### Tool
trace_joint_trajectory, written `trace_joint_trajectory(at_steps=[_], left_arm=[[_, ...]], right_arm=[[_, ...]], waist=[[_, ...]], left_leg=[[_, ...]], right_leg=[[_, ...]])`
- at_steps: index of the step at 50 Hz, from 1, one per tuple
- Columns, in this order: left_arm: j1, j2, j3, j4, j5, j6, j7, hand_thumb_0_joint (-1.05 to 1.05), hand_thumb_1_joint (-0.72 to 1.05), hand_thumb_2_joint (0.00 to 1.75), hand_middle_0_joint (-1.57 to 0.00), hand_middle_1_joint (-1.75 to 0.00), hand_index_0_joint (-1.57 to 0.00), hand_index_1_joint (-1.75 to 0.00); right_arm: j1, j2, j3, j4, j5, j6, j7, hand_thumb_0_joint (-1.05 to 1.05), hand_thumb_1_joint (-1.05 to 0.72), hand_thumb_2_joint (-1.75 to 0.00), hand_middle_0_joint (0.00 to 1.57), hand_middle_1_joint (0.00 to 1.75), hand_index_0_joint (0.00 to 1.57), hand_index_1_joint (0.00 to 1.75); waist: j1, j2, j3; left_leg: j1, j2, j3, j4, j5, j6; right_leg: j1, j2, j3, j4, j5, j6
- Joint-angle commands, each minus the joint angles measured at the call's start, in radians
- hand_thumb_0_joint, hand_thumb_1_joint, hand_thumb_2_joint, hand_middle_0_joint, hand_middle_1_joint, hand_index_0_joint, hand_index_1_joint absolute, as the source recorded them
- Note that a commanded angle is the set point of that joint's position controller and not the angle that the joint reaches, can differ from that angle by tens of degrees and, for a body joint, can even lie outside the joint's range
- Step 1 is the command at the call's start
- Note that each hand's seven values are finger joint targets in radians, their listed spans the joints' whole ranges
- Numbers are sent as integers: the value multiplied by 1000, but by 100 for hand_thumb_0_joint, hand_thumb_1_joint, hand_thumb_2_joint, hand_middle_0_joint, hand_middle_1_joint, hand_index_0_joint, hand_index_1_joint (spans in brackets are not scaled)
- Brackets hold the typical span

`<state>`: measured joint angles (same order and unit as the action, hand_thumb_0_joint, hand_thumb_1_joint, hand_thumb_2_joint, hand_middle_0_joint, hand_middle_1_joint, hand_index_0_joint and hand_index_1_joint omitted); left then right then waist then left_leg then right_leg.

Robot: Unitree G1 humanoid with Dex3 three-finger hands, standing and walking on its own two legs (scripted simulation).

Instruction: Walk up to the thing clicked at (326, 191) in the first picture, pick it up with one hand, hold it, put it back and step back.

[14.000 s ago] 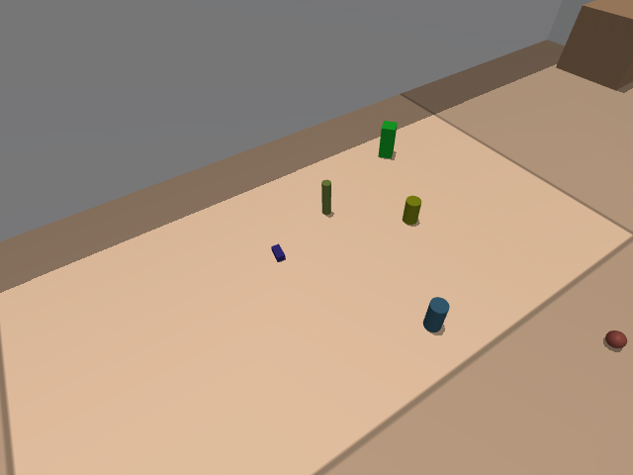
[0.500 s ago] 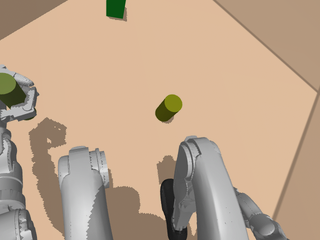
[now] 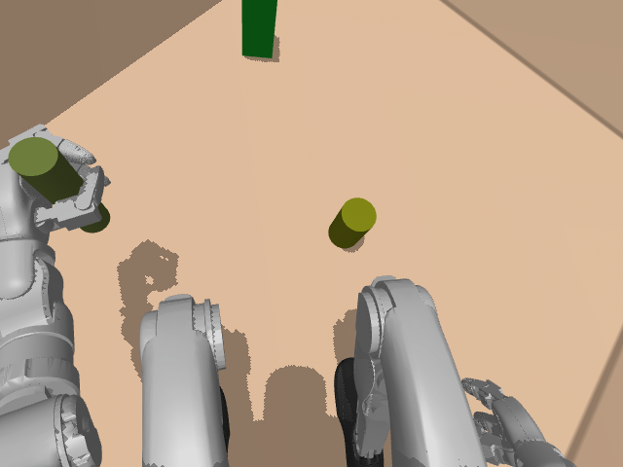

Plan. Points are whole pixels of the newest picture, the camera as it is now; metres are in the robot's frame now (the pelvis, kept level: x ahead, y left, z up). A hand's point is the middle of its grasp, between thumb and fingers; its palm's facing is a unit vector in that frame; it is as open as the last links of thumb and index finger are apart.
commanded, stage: settle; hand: left
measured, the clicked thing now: (69, 193) +0.44 +0.28 -0.05
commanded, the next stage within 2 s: lift in 0.60 s
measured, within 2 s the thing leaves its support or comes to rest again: neither
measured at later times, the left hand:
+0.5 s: hand (69, 173) +0.44 +0.26 +0.00, palm faces +0.20 -0.98 -0.03, open 5.1 cm
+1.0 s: hand (65, 158) +0.44 +0.25 +0.03, palm faces +0.19 -0.98 -0.02, open 5.1 cm
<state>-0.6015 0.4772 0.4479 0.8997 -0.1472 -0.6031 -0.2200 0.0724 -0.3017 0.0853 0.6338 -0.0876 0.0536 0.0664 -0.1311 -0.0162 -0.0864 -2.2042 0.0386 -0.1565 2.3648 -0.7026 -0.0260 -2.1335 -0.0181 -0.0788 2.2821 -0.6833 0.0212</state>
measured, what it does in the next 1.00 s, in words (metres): stands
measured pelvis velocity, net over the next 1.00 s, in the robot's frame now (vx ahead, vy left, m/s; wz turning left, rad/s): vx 0.00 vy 0.00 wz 0.05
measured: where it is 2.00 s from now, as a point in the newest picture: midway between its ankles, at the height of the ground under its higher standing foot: (288, 455)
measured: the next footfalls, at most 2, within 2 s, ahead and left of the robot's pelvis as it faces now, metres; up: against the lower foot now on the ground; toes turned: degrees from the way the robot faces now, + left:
none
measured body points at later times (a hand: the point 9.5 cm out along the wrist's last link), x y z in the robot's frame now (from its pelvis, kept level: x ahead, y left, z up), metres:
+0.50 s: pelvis +0.00 +0.00 +0.02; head +0.19 +0.06 +0.42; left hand +0.43 +0.31 +0.00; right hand +0.14 -0.26 -0.09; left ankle +0.08 +0.13 -0.32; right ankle +0.10 -0.13 -0.32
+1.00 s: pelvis +0.00 +0.00 +0.04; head +0.19 +0.05 +0.45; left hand +0.43 +0.31 +0.03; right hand +0.13 -0.27 -0.08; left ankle +0.08 +0.13 -0.32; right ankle +0.10 -0.13 -0.32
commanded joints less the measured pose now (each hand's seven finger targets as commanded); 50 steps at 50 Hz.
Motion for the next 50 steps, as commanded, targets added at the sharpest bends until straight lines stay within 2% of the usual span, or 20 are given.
trace_joint_trajectory(at_steps=[1,3,12,13,16,18,20,22,26,27,29,30,33,35,37,40,42,47,49,50], left_arm=[[-287,245,52,-213,-9,-71,5,0,55,131,-137,-140,-136,-142],[-302,215,33,-221,-12,-69,-1,0,55,131,-139,-140,-137,-142],[-339,216,39,-209,6,-64,9,0,56,132,-138,-141,-137,-143],[-345,205,20,-212,11,-65,8,0,57,132,-137,-140,-136,-142],[-329,185,19,-177,12,-62,15,0,60,133,-136,-139,-135,-141],[-345,207,34,-188,16,-69,20,0,60,133,-138,-140,-137,-142],[-331,177,12,-163,18,-67,19,0,59,134,-138,-140,-136,-142],[-347,210,30,-170,21,-70,20,0,57,133,-136,-139,-135,-141],[-359,202,31,-161,19,-72,20,0,56,135,-137,-141,-136,-143],[-344,176,12,-130,22,-67,19,0,57,134,-135,-139,-134,-141],[-373,179,13,-151,18,-73,20,0,59,134,-135,-139,-134,-141],[-383,208,32,-159,20,-74,23,0,58,135,-135,-140,-134,-142],[-383,181,7,-137,27,-75,24,0,57,133,-135,-138,-134,-140],[-397,194,19,-146,22,-78,25,0,58,134,-136,-139,-134,-141],[-382,228,45,-152,27,-76,29,0,51,123,-136,-140,-138,-139],[-348,180,18,-148,17,-67,10,0,54,122,-133,-138,-135,-136],[-378,225,36,-196,16,-66,8,0,56,121,-132,-136,-133,-134],[-328,177,31,-212,-1,-35,-2,0,52,121,-131,-136,-133,-134],[-295,137,-6,-209,-1,-20,-6,0,54,120,-130,-135,-132,-133],[-370,215,37,-317,-3,-26,3,0,54,120,-130,-134,-132,-133]], right_arm=[[105,-217,-84,-64,9,-23,-19,0,-88,-90,20,30,20,30],[109,-212,-89,-63,8,-25,-19,0,-89,-90,20,30,20,30],[134,-203,-101,-53,8,-33,-22,0,-88,-90,20,30,20,30],[126,-199,-97,-53,6,-33,-23,0,-88,-90,20,30,20,30],[125,-199,-101,-60,9,-35,-23,0,-88,-90,20,30,20,30],[131,-198,-101,-55,9,-36,-23,0,-88,-90,20,30,20,30],[132,-198,-100,-55,11,-38,-21,0,-88,-89,20,30,20,30],[133,-203,-102,-51,11,-36,-23,0,-88,-90,20,30,20,30],[141,-197,-102,-43,9,-37,-22,0,-88,-90,20,30,20,30],[138,-196,-100,-43,9,-37,-22,0,-88,-90,20,30,20,30],[139,-195,-102,-51,8,-38,-22,0,-88,-90,20,30,20,30],[150,-193,-103,-44,7,-38,-23,0,-88,-90,20,30,20,30],[145,-187,-101,-44,7,-40,-21,0,-88,-90,20,30,20,30],[152,-187,-101,-42,7,-38,-22,0,-88,-90,20,30,20,30],[152,-189,-106,-40,8,-37,-22,0,-92,-90,20,30,20,30],[155,-191,-110,-47,15,-38,-23,0,-91,-90,20,30,20,30],[163,-192,-117,-46,21,-39,-29,0,-91,-90,20,30,20,30],[169,-184,-130,-51,34,-41,-35,0,-91,-90,20,30,20,30],[162,-181,-129,-69,41,-42,-38,0,-91,-90,20,30,20,30],[165,-184,-137,-62,44,-43,-43,0,-90,-90,20,30,20,30]], waist=[[14,208,-639],[5,199,-659],[9,195,-669],[4,220,-659],[-1,199,-639],[8,197,-646],[-1,200,-631],[3,211,-658],[5,210,-654],[-2,211,-636],[-7,205,-659],[6,196,-672],[-8,177,-649],[-5,180,-668],[14,170,-684],[10,189,-696],[23,201,-724],[26,189,-709],[19,174,-706],[44,175,-729]], left_leg=[[436,-16,90,-306,124,45],[451,-15,92,-299,131,46],[481,-18,101,-334,134,46],[486,-18,96,-344,136,43],[483,-21,95,-353,116,46],[482,-22,96,-363,107,46],[503,-20,90,-377,112,43],[528,-19,89,-372,140,42],[527,-21,94,-378,128,43],[528,-22,93,-382,130,41],[520,-24,98,-375,123,44],[514,-24,107,-373,125,46],[490,-25,107,-377,109,49],[496,-25,111,-374,113,49],[493,-27,116,-381,115,51],[530,-27,112,-401,132,47],[548,-25,116,-406,146,47],[571,-26,113,-439,134,46],[573,-25,111,-460,118,48],[579,-26,117,-467,99,51]], right_leg=[[343,38,-43,-247,154,-56],[344,38,-38,-250,165,-56],[364,34,-26,-285,159,-57],[351,32,-31,-276,159,-60],[343,30,-32,-291,144,-59],[347,30,-30,-294,135,-59],[334,28,-34,-292,136,-61],[337,27,-31,-286,156,-61],[339,26,-27,-295,147,-61],[327,25,-27,-294,148,-62],[344,25,-24,-302,147,-60],[372,27,-18,-312,147,-58],[365,28,-19,-316,132,-58],[383,27,-16,-321,138,-56],[403,28,-11,-326,134,-55],[400,24,-15,-327,150,-59],[413,24,-7,-332,159,-61],[408,21,-3,-365,147,-62],[443,20,-2,-389,139,-60],[447,21,7,-407,119,-60]])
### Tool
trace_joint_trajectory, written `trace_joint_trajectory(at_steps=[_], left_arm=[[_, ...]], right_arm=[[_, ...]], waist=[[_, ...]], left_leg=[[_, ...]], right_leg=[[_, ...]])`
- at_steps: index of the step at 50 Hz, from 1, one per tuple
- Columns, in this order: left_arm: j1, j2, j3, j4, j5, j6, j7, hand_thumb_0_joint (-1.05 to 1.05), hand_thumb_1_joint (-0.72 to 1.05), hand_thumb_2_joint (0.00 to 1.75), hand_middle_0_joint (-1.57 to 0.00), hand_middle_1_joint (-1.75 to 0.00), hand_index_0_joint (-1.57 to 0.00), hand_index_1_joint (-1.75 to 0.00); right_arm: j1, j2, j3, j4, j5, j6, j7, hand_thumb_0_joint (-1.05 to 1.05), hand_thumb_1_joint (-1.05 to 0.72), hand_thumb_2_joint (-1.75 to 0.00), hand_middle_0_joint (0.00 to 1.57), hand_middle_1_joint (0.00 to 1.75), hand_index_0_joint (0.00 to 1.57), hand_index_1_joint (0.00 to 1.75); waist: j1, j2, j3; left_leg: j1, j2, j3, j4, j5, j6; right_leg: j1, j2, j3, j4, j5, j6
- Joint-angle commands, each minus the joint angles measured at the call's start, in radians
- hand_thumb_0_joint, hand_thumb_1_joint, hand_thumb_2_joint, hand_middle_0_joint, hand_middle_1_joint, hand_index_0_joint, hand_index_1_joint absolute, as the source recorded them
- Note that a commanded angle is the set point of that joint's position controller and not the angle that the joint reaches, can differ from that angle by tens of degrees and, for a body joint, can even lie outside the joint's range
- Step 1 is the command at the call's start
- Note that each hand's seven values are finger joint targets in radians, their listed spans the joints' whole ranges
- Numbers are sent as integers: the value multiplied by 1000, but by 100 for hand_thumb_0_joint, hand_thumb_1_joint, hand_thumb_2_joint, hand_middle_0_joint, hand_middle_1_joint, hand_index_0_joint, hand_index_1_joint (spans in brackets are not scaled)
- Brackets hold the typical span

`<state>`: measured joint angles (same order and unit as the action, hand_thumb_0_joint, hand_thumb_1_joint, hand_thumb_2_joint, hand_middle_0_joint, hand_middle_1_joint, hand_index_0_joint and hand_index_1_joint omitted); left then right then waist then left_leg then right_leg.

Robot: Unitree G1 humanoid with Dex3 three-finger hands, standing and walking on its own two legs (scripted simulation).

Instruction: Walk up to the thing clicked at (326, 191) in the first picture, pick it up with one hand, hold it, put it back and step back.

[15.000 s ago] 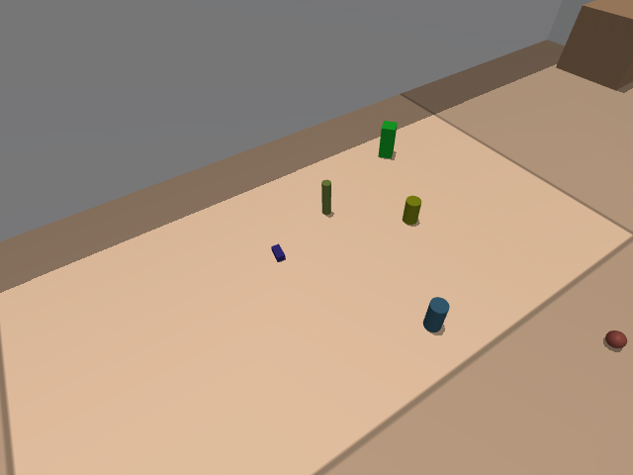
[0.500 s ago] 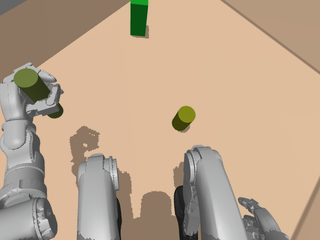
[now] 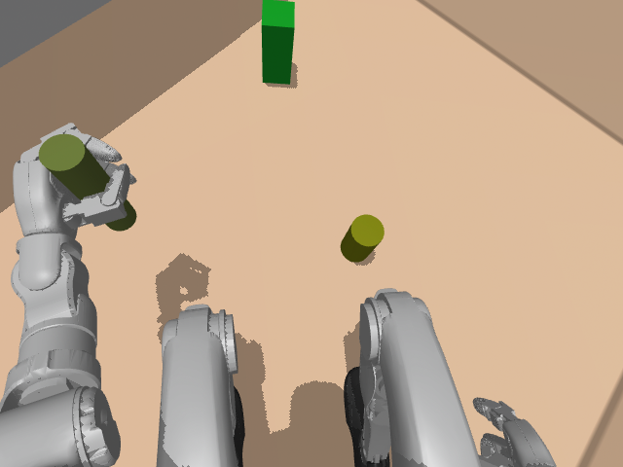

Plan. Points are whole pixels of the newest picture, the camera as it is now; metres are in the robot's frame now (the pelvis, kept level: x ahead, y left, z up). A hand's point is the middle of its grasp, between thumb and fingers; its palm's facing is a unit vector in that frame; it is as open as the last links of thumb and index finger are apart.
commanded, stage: lift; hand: left
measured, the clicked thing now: (96, 190) +0.46 +0.25 -0.03
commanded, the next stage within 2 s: hold in 1.84 s
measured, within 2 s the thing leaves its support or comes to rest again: neither
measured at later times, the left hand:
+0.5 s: hand (36, 133) +0.42 +0.23 +0.14, palm faces +0.14 -0.99 -0.03, open 5.1 cm
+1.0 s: hand out of the picture +0.41 +0.22 +0.29, palm faces +0.16 -0.99 -0.02, open 5.1 cm
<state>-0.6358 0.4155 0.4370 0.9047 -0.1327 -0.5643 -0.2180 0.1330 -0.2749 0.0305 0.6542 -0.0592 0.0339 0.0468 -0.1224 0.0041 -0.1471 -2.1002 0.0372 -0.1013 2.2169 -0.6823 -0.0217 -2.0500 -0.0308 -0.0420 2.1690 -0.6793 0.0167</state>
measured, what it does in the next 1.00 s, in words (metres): rises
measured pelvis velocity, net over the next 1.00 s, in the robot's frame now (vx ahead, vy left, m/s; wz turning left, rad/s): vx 0.05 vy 0.01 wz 0.05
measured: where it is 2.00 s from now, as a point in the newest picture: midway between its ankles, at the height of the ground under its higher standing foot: (299, 457)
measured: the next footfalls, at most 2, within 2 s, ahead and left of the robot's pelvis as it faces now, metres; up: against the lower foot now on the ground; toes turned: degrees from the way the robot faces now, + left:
none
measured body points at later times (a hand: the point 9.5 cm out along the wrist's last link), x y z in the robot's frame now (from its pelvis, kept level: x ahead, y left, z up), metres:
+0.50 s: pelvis +0.02 +0.00 +0.12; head +0.18 +0.04 +0.53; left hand +0.41 +0.28 +0.14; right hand +0.18 -0.25 +0.00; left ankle +0.09 +0.13 -0.36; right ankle +0.10 -0.13 -0.36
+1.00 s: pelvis +0.05 +0.01 +0.25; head +0.15 +0.03 +0.69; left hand +0.39 +0.27 +0.29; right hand +0.22 -0.24 +0.15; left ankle +0.08 +0.13 -0.36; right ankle +0.10 -0.13 -0.36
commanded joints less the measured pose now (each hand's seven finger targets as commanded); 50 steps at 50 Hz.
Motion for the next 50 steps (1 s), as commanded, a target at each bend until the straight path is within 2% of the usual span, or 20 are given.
trace_joint_trajectory(at_steps=[1,3,8,10,11,12,14,16,18,23,24,28,30,32,36,38,42,45,47,50], left_arm=[[-321,262,34,-321,-17,-57,0,0,52,121,-130,-135,-132,-133],[-294,196,-1,-329,-44,-39,-11,0,53,121,-131,-136,-134,-134],[-215,207,3,-418,-45,-1,4,0,54,120,-130,-135,-133,-133],[-234,166,-33,-463,-51,19,10,0,56,121,-130,-136,-133,-134],[-200,170,-18,-473,-53,32,19,0,58,122,-130,-136,-133,-134],[-130,127,-46,-443,-52,48,23,0,60,121,-129,-135,-132,-132],[-156,180,-15,-561,-47,58,42,0,60,121,-129,-134,-132,-132],[-152,127,-62,-620,-53,74,49,0,59,120,-128,-134,-131,-132],[-84,129,-50,-604,-54,104,63,0,59,121,-128,-134,-131,-132],[-10,68,-117,-723,-54,160,94,0,56,120,-126,-132,-128,-130],[24,79,-96,-727,-52,173,108,0,58,120,-126,-132,-128,-130],[96,49,-135,-806,-55,208,136,0,57,120,-126,-133,-129,-131],[150,53,-113,-806,-58,221,154,0,59,120,-126,-132,-128,-130],[142,14,-153,-819,-61,225,164,0,58,122,-127,-134,-129,-132],[158,17,-158,-792,-52,221,171,0,56,123,-129,-135,-132,-134],[155,-3,-192,-794,-47,215,165,0,54,124,-130,-136,-132,-135],[173,-15,-205,-768,-49,208,150,0,50,121,-130,-134,-132,-133],[195,-10,-184,-747,-51,200,147,0,51,120,-128,-132,-130,-131],[175,-42,-220,-771,-54,192,146,0,53,121,-129,-133,-131,-132],[183,-38,-210,-781,-57,182,152,0,52,121,-129,-132,-130,-131]], right_arm=[[110,-202,-84,-84,16,-23,-25,0,-91,-90,20,30,20,30],[103,-195,-82,-90,25,-29,-26,0,-90,-90,20,30,20,30],[97,-190,-92,-112,42,-35,-40,0,-90,-89,20,30,20,30],[97,-179,-91,-113,49,-38,-44,0,-89,-89,20,30,20,30],[101,-182,-96,-115,55,-38,-48,0,-89,-89,20,30,20,30],[90,-183,-96,-122,59,-40,-50,0,-89,-89,20,30,20,30],[94,-177,-101,-131,62,-39,-57,0,-89,-89,20,30,20,30],[91,-163,-98,-130,69,-42,-57,0,-89,-89,20,30,20,30],[86,-161,-102,-133,77,-46,-62,0,-89,-89,20,30,20,30],[75,-147,-106,-150,86,-52,-75,0,-88,-89,20,30,20,30],[74,-147,-109,-156,91,-52,-78,0,-88,-89,20,30,20,30],[64,-139,-109,-166,98,-58,-88,0,-89,-89,20,30,20,30],[65,-132,-107,-165,101,-64,-93,0,-88,-89,20,30,20,30],[63,-122,-102,-165,102,-70,-97,0,-88,-89,20,30,20,30],[78,-118,-102,-150,101,-86,-102,0,-89,-89,20,30,20,30],[80,-110,-98,-147,97,-92,-100,0,-89,-89,20,30,20,30],[83,-110,-95,-144,95,-101,-93,0,-89,-89,20,30,20,30],[77,-113,-99,-148,95,-106,-89,0,-89,-89,20,30,20,30],[77,-105,-94,-151,92,-107,-87,0,-89,-89,20,30,20,30],[85,-102,-92,-148,89,-109,-86,0,-89,-89,20,30,20,30]], waist=[[27,156,-679],[17,125,-649],[46,136,-656],[33,135,-665],[42,133,-653],[41,139,-625],[58,130,-649],[52,145,-633],[61,139,-616],[61,116,-602],[72,104,-604],[69,103,-580],[74,73,-559],[60,47,-515],[52,54,-462],[56,69,-430],[70,94,-394],[89,87,-362],[73,86,-362],[82,81,-370]], left_leg=[[479,-25,69,-322,84,47],[469,-24,66,-342,63,50],[545,-21,58,-412,72,47],[582,-19,52,-433,91,45],[610,-19,45,-454,98,44],[638,-17,32,-482,97,40],[663,-15,40,-502,98,44],[700,-14,31,-540,109,40],[754,-10,25,-570,119,39],[830,-11,36,-655,130,41],[860,-10,30,-679,145,40],[967,-9,16,-765,180,35],[994,-10,18,-802,210,37],[998,-15,34,-829,212,41],[1085,-13,36,-890,269,39],[1121,-15,43,-924,281,35],[1211,-11,40,-1004,322,28],[1261,-8,32,-1067,296,24],[1281,-12,43,-1084,307,25],[1330,-12,48,-1114,363,24]], right_leg=[[397,33,-21,-311,119,-53],[410,32,-16,-345,96,-50],[449,32,-14,-397,104,-53],[464,31,-13,-417,127,-54],[467,30,-15,-430,134,-55],[451,27,-21,-433,135,-58],[516,28,-11,-480,136,-53],[535,26,-13,-496,150,-55],[544,26,-10,-529,158,-54],[688,26,4,-645,175,-47],[707,26,2,-661,189,-48],[789,28,-5,-733,222,-44],[854,29,-5,-775,252,-40],[916,32,2,-827,260,-37],[968,34,1,-883,311,-37],[1002,35,2,-919,319,-39],[1059,34,-4,-976,347,-41],[1089,35,-10,-1020,324,-41],[1127,36,-7,-1049,341,-40],[1188,37,-10,-1080,389,-39]])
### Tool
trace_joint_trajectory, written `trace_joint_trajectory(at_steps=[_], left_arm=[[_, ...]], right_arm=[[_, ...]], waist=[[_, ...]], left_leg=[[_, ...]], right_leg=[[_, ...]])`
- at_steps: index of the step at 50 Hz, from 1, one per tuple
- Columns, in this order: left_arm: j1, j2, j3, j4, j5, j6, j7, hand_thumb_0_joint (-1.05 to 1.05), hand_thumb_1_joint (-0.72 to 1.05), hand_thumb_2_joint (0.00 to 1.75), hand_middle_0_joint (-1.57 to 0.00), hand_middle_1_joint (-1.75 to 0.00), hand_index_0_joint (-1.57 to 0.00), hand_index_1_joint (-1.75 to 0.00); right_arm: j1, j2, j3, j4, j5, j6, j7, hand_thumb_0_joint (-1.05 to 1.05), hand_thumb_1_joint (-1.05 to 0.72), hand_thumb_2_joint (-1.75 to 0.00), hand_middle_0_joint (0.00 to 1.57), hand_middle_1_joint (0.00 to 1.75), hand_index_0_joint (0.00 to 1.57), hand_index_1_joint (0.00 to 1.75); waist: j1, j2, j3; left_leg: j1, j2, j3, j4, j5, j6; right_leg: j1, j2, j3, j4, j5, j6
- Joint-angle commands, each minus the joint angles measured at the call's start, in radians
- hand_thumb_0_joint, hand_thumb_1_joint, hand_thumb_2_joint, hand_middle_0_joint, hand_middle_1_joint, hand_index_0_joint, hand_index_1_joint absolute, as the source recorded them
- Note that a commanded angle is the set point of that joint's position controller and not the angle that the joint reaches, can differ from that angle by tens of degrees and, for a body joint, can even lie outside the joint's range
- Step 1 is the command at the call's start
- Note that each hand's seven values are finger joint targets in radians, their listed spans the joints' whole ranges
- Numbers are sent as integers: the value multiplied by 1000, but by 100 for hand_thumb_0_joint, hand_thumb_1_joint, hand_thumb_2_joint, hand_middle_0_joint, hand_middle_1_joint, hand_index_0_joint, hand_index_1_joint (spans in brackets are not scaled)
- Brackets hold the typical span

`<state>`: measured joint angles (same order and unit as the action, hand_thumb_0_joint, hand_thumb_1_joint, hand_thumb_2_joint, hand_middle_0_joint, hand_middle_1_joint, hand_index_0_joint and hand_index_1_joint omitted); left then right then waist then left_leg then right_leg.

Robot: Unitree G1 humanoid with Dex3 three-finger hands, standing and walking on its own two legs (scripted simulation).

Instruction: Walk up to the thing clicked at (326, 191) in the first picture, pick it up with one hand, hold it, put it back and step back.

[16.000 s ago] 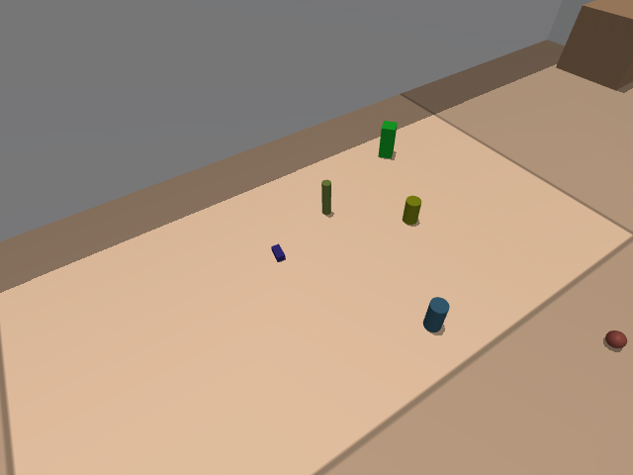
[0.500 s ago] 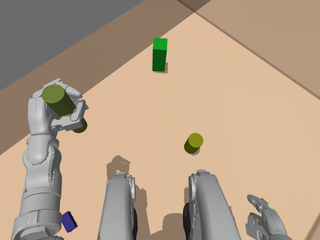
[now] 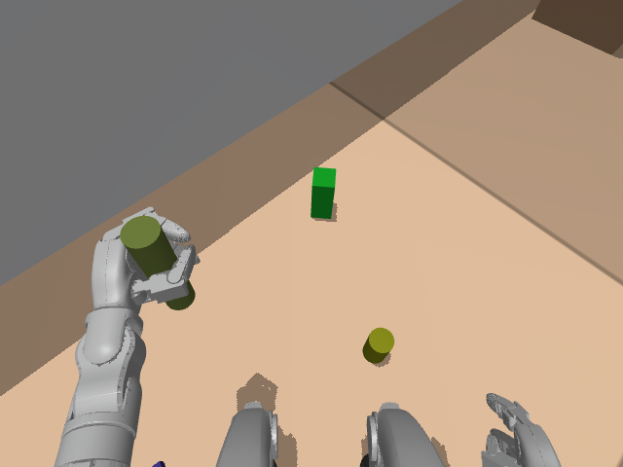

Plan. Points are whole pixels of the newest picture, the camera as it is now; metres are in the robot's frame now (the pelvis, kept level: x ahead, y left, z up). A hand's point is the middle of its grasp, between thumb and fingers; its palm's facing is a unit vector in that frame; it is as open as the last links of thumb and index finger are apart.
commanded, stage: lift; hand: left
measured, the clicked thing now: (163, 269) +0.37 +0.20 +0.01
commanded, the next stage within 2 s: hold in 0.84 s
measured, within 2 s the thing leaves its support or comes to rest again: neither
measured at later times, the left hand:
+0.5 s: hand (168, 237) +0.36 +0.17 +0.10, palm faces +0.12 -0.99 -0.01, open 5.1 cm
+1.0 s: hand (169, 216) +0.37 +0.17 +0.13, palm faces +0.11 -0.99 +0.00, open 5.1 cm
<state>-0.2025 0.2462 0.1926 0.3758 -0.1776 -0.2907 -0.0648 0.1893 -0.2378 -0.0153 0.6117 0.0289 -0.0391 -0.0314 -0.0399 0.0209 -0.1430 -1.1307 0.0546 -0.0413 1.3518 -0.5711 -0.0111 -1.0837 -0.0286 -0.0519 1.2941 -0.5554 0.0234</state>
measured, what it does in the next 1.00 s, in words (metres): rises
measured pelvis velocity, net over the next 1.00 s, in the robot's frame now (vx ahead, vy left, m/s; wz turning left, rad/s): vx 0.03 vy -0.01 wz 0.01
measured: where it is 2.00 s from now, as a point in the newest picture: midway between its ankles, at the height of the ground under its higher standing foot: outside the picture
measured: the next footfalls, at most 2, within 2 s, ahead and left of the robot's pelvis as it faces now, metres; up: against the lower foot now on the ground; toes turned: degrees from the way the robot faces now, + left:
none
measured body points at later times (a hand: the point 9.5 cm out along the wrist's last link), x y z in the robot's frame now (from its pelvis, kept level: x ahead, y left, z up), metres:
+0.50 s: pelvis +0.02 +0.00 +0.06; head +0.09 +0.01 +0.50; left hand +0.35 +0.23 +0.10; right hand +0.15 -0.25 -0.05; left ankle +0.04 +0.12 -0.61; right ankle +0.04 -0.14 -0.61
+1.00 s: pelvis +0.03 -0.01 +0.08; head +0.09 +0.00 +0.53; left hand +0.36 +0.22 +0.13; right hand +0.16 -0.25 -0.03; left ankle +0.04 +0.12 -0.61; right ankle +0.04 -0.14 -0.61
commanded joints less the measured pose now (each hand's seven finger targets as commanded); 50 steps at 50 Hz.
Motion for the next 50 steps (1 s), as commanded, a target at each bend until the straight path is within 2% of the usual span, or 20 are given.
trace_joint_trajectory(at_steps=[1,6,8,11,13,16,18,21,22,25,26,27,29,30,31,33,38,40,46,50], left_arm=[[-227,136,47,-226,-10,-93,3,0,53,121,-129,-133,-131,-132],[-251,119,18,-235,0,-109,7,0,52,122,-131,-133,-132,-133],[-244,122,25,-226,0,-110,9,0,52,122,-129,-133,-131,-132],[-234,126,32,-220,-1,-117,10,0,52,122,-130,-134,-131,-133],[-213,95,12,-190,2,-113,14,0,54,122,-130,-133,-131,-133],[-215,114,28,-187,1,-119,13,0,54,122,-128,-132,-130,-132],[-222,100,7,-193,7,-123,12,0,57,122,-127,-131,-128,-131],[-250,109,28,-195,3,-129,16,0,60,123,-128,-132,-129,-131],[-243,93,10,-202,0,-133,13,0,58,122,-128,-132,-129,-131],[-235,99,17,-176,4,-137,10,0,59,123,-128,-132,-129,-132],[-225,100,21,-175,4,-138,8,0,59,123,-127,-132,-128,-132],[-221,74,-5,-184,5,-139,7,0,59,122,-127,-132,-128,-131],[-214,90,18,-177,1,-141,10,0,58,122,-127,-132,-128,-131],[-214,85,11,-176,1,-140,8,0,60,124,-128,-132,-129,-132],[-214,79,1,-180,3,-142,7,0,58,125,-129,-134,-130,-134],[-239,91,15,-197,2,-150,9,0,57,124,-130,-135,-131,-134],[-227,75,1,-185,0,-148,6,0,59,126,-129,-135,-130,-135],[-234,84,11,-191,3,-150,10,0,62,127,-129,-136,-130,-135],[-209,78,12,-172,1,-147,5,0,62,126,-130,-136,-131,-135],[-201,78,9,-173,-1,-142,2,0,63,120,-133,-136,-135,-135]], right_arm=[[31,-142,-48,-104,0,-38,-9,0,-89,-89,20,30,20,30],[34,-138,-46,-97,-8,-36,-9,0,-90,-89,20,30,20,30],[46,-137,-47,-95,-10,-33,-11,0,-90,-89,20,30,20,30],[36,-132,-44,-98,-12,-33,-7,0,-90,-89,20,30,20,30],[39,-131,-44,-99,-13,-30,-8,0,-90,-89,20,30,20,30],[41,-123,-42,-97,-14,-28,-8,0,-90,-89,20,30,20,30],[34,-120,-40,-98,-14,-28,-9,0,-89,-89,20,30,20,30],[37,-125,-45,-90,-15,-29,-8,0,-89,-89,20,30,20,30],[34,-117,-39,-92,-16,-29,-7,0,-90,-89,20,30,20,30],[26,-120,-43,-92,-17,-29,-8,0,-89,-89,20,30,20,30],[33,-124,-46,-91,-17,-28,-8,0,-90,-89,20,30,20,30],[37,-120,-43,-91,-19,-27,-6,0,-90,-89,20,30,20,30],[36,-117,-42,-90,-18,-23,-8,0,-90,-89,20,30,20,30],[27,-123,-44,-94,-17,-25,-7,0,-90,-90,20,30,20,30],[30,-118,-41,-89,-19,-26,-5,0,-90,-90,20,30,20,30],[28,-121,-44,-88,-18,-24,-4,0,-90,-90,20,30,20,30],[26,-122,-45,-88,-20,-21,-5,0,-90,-90,20,30,20,30],[32,-122,-48,-84,-21,-18,-6,0,-89,-90,20,30,20,30],[26,-120,-47,-89,-22,-9,-5,0,-89,-89,20,30,20,30],[33,-119,-45,-85,-21,-6,-6,0,-91,-90,20,30,20,30]], waist=[[0,52,-361],[-3,60,-334],[-8,26,-344],[8,32,-313],[2,13,-305],[5,6,-293],[2,14,-257],[0,24,-268],[3,33,-243],[-1,8,-211],[1,17,-227],[2,24,-244],[8,3,-249],[5,-3,-214],[8,22,-231],[4,13,-227],[0,12,-214],[5,10,-239],[6,-1,-209],[6,-2,-228]], left_leg=[[369,-29,-12,-260,260,13],[437,-29,-3,-316,294,12],[443,-28,0,-327,312,16],[460,-31,4,-365,312,14],[474,-30,9,-380,311,15],[473,-35,17,-406,305,18],[492,-36,24,-426,287,17],[537,-32,16,-452,294,13],[538,-32,15,-465,286,11],[535,-35,24,-479,272,16],[557,-33,20,-490,278,13],[575,-32,20,-495,296,10],[572,-35,27,-494,331,13],[571,-35,24,-505,322,13],[589,-33,26,-506,338,11],[602,-33,26,-512,341,12],[618,-37,34,-525,355,12],[632,-36,35,-523,391,12],[644,-38,37,-548,394,13],[670,-40,47,-545,455,17]], right_leg=[[235,35,-1,-213,273,-45],[288,36,-1,-268,304,-42],[337,37,1,-292,330,-39],[374,37,0,-318,328,-40],[396,36,4,-343,331,-37],[448,36,8,-373,334,-34],[445,35,11,-397,319,-34],[446,38,4,-408,320,-38],[456,39,1,-415,309,-38],[468,37,8,-444,306,-33],[475,38,5,-446,308,-36],[492,37,4,-444,324,-37],[531,37,6,-457,359,-33],[524,39,4,-461,350,-33],[527,38,5,-459,363,-36],[534,38,6,-468,367,-34],[560,38,9,-490,387,-31],[580,38,11,-490,423,-30],[608,40,9,-513,426,-28],[646,37,15,-520,496,-24]])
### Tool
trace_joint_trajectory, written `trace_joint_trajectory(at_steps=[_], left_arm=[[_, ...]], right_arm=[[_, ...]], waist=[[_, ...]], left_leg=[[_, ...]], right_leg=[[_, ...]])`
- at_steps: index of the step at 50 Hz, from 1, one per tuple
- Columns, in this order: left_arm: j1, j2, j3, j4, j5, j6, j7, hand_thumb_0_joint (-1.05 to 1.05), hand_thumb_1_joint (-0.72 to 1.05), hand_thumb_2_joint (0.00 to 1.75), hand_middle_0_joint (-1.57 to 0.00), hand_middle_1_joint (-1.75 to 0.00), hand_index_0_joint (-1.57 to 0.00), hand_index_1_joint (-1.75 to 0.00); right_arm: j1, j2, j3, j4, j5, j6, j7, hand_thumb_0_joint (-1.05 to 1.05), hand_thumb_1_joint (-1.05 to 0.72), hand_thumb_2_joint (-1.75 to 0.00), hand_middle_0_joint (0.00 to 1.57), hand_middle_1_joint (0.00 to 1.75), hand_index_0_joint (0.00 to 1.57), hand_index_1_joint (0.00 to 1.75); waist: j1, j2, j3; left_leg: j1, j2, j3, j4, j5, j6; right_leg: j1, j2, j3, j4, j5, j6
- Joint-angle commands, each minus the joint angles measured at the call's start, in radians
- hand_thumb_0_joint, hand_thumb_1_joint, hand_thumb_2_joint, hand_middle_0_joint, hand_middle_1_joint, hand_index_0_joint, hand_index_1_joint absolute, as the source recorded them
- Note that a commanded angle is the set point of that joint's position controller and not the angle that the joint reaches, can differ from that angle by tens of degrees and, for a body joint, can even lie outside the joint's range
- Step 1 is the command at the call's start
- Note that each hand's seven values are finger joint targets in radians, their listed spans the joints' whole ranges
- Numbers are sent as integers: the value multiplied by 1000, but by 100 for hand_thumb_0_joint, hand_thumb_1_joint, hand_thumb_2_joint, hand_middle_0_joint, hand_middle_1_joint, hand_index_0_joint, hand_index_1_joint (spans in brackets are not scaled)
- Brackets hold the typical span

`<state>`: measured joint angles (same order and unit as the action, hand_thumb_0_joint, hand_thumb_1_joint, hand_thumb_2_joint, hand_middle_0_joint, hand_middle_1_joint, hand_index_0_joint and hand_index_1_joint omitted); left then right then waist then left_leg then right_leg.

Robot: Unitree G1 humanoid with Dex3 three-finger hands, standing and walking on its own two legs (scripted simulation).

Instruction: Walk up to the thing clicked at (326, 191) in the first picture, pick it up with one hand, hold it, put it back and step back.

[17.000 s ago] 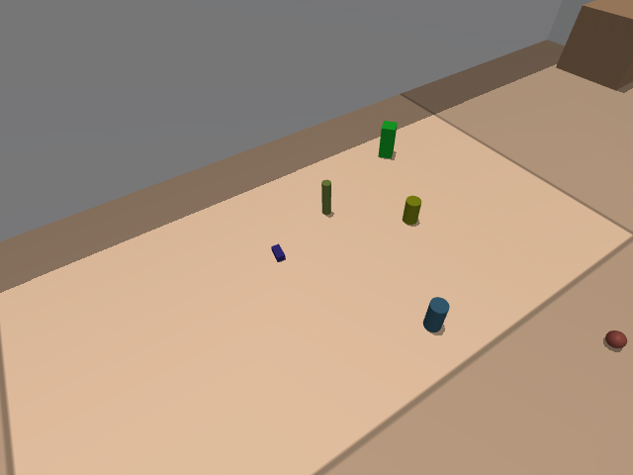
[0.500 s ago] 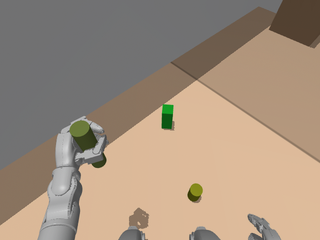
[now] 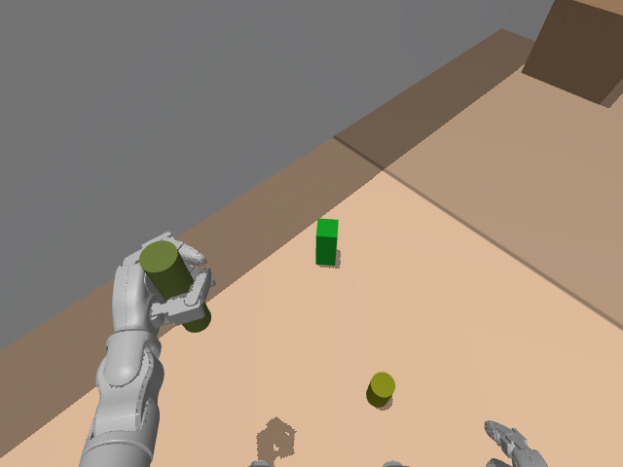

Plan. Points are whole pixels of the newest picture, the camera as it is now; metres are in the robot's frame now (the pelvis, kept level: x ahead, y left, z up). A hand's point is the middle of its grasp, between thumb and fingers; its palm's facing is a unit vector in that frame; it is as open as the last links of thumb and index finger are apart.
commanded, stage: hold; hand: left
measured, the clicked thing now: (180, 292) +0.34 +0.19 +0.03
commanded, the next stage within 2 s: none
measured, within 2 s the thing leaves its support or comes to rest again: neither
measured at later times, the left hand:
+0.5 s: hand (188, 280) +0.34 +0.17 +0.07, palm faces +0.10 -0.99 +0.00, open 5.1 cm
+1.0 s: hand (186, 283) +0.33 +0.17 +0.07, palm faces +0.10 -0.99 +0.00, open 5.1 cm
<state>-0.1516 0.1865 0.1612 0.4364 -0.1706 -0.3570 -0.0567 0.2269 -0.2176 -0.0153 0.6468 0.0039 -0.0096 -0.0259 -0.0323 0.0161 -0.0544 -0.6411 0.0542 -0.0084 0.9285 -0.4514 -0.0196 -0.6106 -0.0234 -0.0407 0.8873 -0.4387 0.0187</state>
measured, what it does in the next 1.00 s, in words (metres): stands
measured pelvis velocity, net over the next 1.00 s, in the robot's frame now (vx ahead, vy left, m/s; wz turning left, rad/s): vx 0.00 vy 0.00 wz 0.00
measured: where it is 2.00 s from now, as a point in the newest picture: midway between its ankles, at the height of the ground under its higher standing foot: outside the picture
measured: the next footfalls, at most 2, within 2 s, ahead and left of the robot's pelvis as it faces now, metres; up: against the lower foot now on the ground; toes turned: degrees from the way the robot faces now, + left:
none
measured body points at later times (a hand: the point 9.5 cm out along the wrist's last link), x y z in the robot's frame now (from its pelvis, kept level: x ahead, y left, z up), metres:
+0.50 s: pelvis +0.00 +0.00 +0.01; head +0.04 +0.00 +0.46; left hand +0.33 +0.22 +0.07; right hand +0.13 -0.25 -0.10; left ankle +0.01 +0.13 -0.69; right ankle +0.00 -0.13 -0.69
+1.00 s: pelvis +0.00 +0.00 +0.02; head +0.04 +0.00 +0.46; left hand +0.32 +0.22 +0.07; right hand +0.13 -0.25 -0.09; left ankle +0.01 +0.13 -0.69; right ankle +0.00 -0.13 -0.69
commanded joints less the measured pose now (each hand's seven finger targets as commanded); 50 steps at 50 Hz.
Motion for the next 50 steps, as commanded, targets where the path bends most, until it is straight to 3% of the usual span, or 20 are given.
trace_joint_trajectory(at_steps=[1,4,7,11,15,17,20,29,30,31,33,34,35,36,38,41,42,44,46,50], left_arm=[[-271,142,35,-258,-4,-74,-7,0,63,119,-134,-136,-135,-135],[-258,121,29,-241,-6,-68,-1,0,64,119,-133,-135,-134,-134],[-264,132,45,-223,-4,-67,5,0,64,120,-134,-136,-135,-135],[-269,111,20,-245,-5,-70,-1,0,66,120,-134,-136,-135,-135],[-267,132,37,-263,-3,-69,3,0,67,119,-133,-135,-134,-134],[-277,113,16,-273,-4,-65,4,0,69,121,-134,-136,-135,-135],[-273,131,36,-256,-1,-57,11,0,68,121,-133,-135,-134,-134],[-261,119,31,-262,-2,-50,8,0,67,121,-133,-135,-134,-135],[-264,106,12,-249,-2,-48,5,0,66,121,-134,-136,-135,-135],[-288,136,43,-269,0,-49,11,0,67,121,-134,-136,-135,-135],[-290,110,16,-257,2,-46,12,0,69,121,-133,-135,-134,-134],[-306,133,41,-291,1,-50,17,0,67,122,-132,-135,-133,-135],[-251,104,20,-204,5,-42,13,0,68,121,-132,-134,-133,-134],[-264,89,4,-227,-1,-45,8,0,67,120,-132,-134,-133,-134],[-292,143,48,-263,7,-55,14,0,70,121,-132,-135,-133,-134],[-298,97,8,-246,0,-58,7,0,68,122,-133,-135,-134,-135],[-285,123,43,-245,-5,-62,9,0,68,121,-133,-135,-133,-135],[-300,138,45,-273,-2,-67,10,0,69,120,-132,-134,-132,-133],[-265,111,11,-248,7,-65,8,0,69,120,-133,-135,-134,-134],[-302,124,21,-272,3,-66,12,0,69,121,-133,-135,-134,-134]], right_arm=[[-2,-141,-46,-119,5,-35,-11,0,-91,-90,20,30,20,30],[2,-141,-48,-113,3,-29,-8,0,-90,-90,20,30,20,30],[-6,-140,-49,-117,4,-28,-7,0,-91,-90,20,30,20,30],[-21,-140,-49,-128,6,-26,-3,0,-90,-90,20,30,20,30],[-14,-141,-50,-124,5,-29,-3,0,-91,-90,20,30,20,30],[-13,-139,-48,-126,5,-28,-5,0,-91,-90,20,30,20,30],[-18,-136,-47,-123,8,-28,-5,0,-91,-90,20,30,20,30],[-26,-131,-44,-125,8,-31,-5,0,-90,-90,20,30,20,30],[-33,-130,-42,-124,10,-32,-4,0,-90,-90,20,30,20,30],[-30,-131,-44,-123,6,-32,-5,0,-90,-90,20,30,20,30],[-38,-130,-42,-125,9,-33,-7,0,-90,-90,20,30,20,30],[-33,-130,-44,-120,8,-34,-8,0,-90,-90,20,30,20,30],[-36,-129,-41,-117,8,-35,-8,0,-90,-90,20,30,20,30],[-36,-129,-42,-113,6,-36,-6,0,-90,-90,20,30,20,30],[-31,-131,-48,-115,5,-37,-5,0,-90,-90,20,30,20,30],[-44,-132,-44,-121,7,-42,-3,0,-90,-90,20,30,20,30],[-39,-130,-45,-116,6,-42,-4,0,-90,-90,20,30,20,30],[-47,-130,-43,-121,6,-45,-5,0,-90,-90,20,30,20,30],[-40,-125,-39,-119,7,-45,-4,0,-91,-90,20,30,20,30],[-39,-134,-43,-113,8,-45,-7,0,-90,-90,20,30,20,30]], waist=[[-1,16,-319],[-1,10,-315],[0,-15,-268],[3,19,-256],[5,9,-281],[0,10,-290],[8,-15,-269],[11,-15,-262],[6,-10,-231],[13,1,-255],[1,-24,-226],[8,-4,-254],[-2,-17,-216],[-2,-9,-200],[12,5,-261],[-2,-13,-202],[10,-12,-235],[12,-5,-254],[9,0,-242],[5,-1,-251]], left_leg=[[199,-37,14,-125,350,24],[218,-33,9,-130,393,23],[194,-34,7,-154,319,22],[209,-36,9,-178,286,17],[229,-36,10,-179,306,19],[247,-35,9,-180,339,19],[223,-37,11,-185,325,21],[249,-37,13,-206,324,22],[243,-39,16,-213,303,21],[248,-40,19,-209,308,23],[248,-42,24,-217,276,25],[261,-41,22,-218,286,23],[247,-41,21,-220,280,24],[244,-38,15,-225,274,22],[260,-39,15,-221,296,21],[245,-41,19,-231,247,23],[246,-41,17,-225,261,24],[250,-44,22,-223,268,25],[256,-43,22,-225,284,22],[267,-41,18,-229,290,22]], right_leg=[[173,33,4,-116,387,-20],[174,37,-2,-116,408,-23],[171,36,-6,-133,344,-22],[163,37,-6,-145,309,-26],[194,38,-3,-151,330,-24],[197,38,-6,-153,357,-23],[218,32,-3,-168,358,-19],[238,32,-4,-187,355,-19],[225,32,-5,-191,334,-19],[236,29,0,-197,344,-17],[224,26,4,-213,322,-15],[230,26,3,-206,327,-16],[212,28,0,-207,322,-18],[208,30,-5,-204,308,-19],[228,30,-3,-201,325,-20],[205,29,-1,-215,284,-20],[217,29,-1,-212,295,-18],[241,25,3,-214,309,-17],[236,27,1,-210,321,-19],[241,27,1,-215,326,-19]])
